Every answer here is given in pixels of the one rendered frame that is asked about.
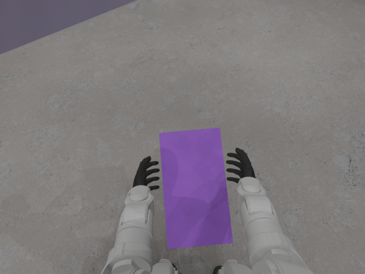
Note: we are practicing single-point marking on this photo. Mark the left robot thigh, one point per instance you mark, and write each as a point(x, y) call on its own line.
point(163, 268)

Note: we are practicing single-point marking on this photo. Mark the right robot forearm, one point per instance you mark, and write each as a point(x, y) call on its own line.
point(261, 225)

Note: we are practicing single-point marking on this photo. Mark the right robot shin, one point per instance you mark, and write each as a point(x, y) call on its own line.
point(230, 262)

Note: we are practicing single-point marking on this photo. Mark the left robot forearm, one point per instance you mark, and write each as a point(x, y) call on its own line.
point(132, 247)

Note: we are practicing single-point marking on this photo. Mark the robot right hand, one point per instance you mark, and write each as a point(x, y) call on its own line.
point(246, 169)

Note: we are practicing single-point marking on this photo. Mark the carton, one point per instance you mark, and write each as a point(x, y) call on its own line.
point(194, 186)

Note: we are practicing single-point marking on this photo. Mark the robot right upper arm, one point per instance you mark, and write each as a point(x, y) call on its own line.
point(269, 265)

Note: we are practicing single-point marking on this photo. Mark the robot left hand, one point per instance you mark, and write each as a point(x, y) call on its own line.
point(140, 177)

